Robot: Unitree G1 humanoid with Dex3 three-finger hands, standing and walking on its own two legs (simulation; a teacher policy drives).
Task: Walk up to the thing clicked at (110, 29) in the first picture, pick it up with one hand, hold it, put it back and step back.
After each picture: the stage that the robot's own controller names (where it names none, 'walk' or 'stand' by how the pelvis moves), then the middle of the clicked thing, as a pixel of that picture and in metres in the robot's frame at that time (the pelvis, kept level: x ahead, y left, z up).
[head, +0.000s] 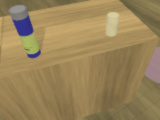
stand; (112, 24) +0.77 -0.12 -0.01
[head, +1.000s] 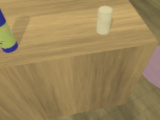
walk; (104, 20) +0.67 -0.06 +0.02
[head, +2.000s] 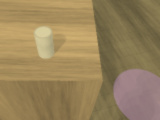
walk; (44, 43) +0.51 +0.19 +0.03
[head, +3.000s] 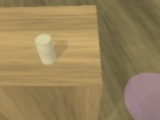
stand; (46, 49) +0.51 +0.20 +0.02
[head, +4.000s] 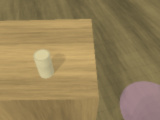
stand; (44, 64) +0.48 +0.20 -0.01
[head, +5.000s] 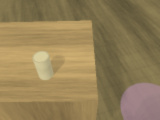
stand; (43, 65) +0.48 +0.21 -0.01
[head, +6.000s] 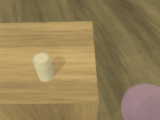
stand; (43, 67) +0.47 +0.21 -0.01
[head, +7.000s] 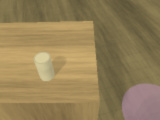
stand; (44, 67) +0.47 +0.20 -0.01
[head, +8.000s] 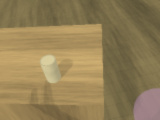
rise first; (50, 69) +0.46 +0.21 -0.01
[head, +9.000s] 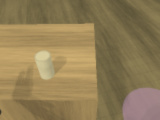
go down; (45, 65) +0.49 +0.20 +0.00
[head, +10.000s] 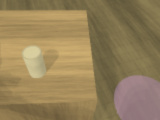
go down; (35, 62) +0.46 +0.20 +0.02
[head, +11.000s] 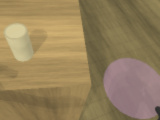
close in; (20, 43) +0.48 +0.20 +0.05
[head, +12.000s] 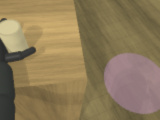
close; (14, 40) +0.49 +0.21 +0.07
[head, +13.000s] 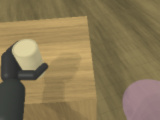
lift; (30, 60) +0.37 +0.18 +0.16
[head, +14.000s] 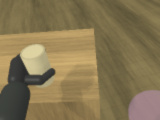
hold; (38, 66) +0.33 +0.16 +0.18
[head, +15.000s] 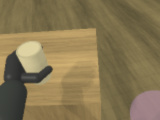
hold; (35, 63) +0.33 +0.17 +0.19
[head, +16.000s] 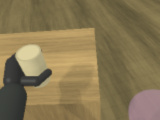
hold; (34, 67) +0.33 +0.17 +0.18
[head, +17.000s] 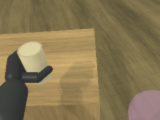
crouch; (35, 63) +0.34 +0.17 +0.18
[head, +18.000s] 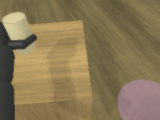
crouch; (20, 34) +0.45 +0.20 +0.20
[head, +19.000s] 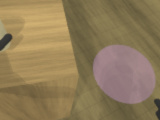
lower; out of the picture +0.51 +0.23 +0.07
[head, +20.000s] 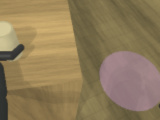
lower; (7, 42) +0.48 +0.21 +0.06
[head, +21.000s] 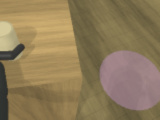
lower; (7, 42) +0.48 +0.21 +0.06
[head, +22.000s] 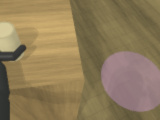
lower; (8, 42) +0.48 +0.21 +0.06
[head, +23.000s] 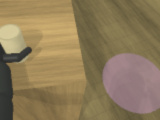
open; (14, 44) +0.48 +0.20 +0.06
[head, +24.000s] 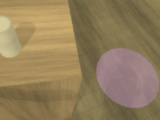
rise; (5, 38) +0.48 +0.21 +0.07
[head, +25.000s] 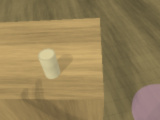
sink last; (49, 64) +0.47 +0.20 +0.02
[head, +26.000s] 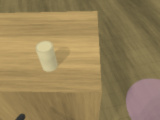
stand; (47, 56) +0.48 +0.20 +0.03
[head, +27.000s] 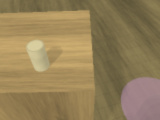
stand; (38, 56) +0.49 +0.21 +0.04
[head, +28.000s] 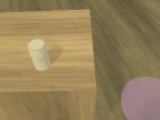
stand; (39, 55) +0.49 +0.20 +0.05
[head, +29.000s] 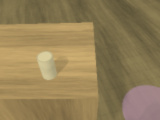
stand; (47, 65) +0.49 +0.20 -0.01
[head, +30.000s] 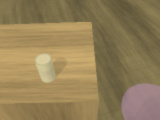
stand; (45, 68) +0.47 +0.20 -0.01
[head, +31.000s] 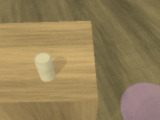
stand; (45, 67) +0.47 +0.20 -0.01
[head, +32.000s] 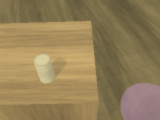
walk; (44, 69) +0.46 +0.20 -0.01
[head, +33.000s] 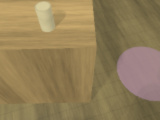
walk; (45, 17) +0.64 +0.21 +0.01
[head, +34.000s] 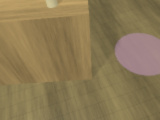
walk; out of the picture +0.92 +0.26 +0.01
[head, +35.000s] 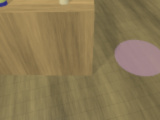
stand; out of the picture +1.11 +0.19 +0.01
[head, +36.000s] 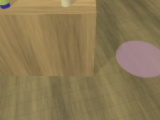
stand; out of the picture +1.11 +0.17 -0.01
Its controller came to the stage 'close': yes
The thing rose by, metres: 0.21
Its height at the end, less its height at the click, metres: +0.00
